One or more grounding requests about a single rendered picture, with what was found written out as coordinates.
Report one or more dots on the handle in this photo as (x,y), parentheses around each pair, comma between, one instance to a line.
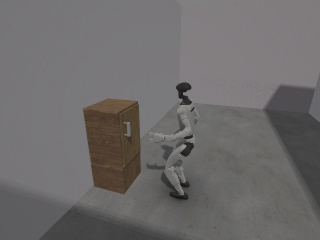
(128,129)

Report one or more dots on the left robot shin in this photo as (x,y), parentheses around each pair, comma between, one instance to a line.
(174,180)

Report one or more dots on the cupboard door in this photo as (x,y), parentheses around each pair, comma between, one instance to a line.
(130,145)

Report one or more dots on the robot right upper arm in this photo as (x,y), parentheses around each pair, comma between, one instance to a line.
(196,114)

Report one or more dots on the robot left foot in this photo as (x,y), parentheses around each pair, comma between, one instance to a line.
(176,194)

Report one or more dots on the left robot forearm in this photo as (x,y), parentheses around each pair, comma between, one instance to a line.
(176,136)

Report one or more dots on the left robot hand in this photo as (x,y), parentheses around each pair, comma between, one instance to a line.
(157,138)

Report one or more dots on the robot left upper arm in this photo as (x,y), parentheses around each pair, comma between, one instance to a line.
(182,113)

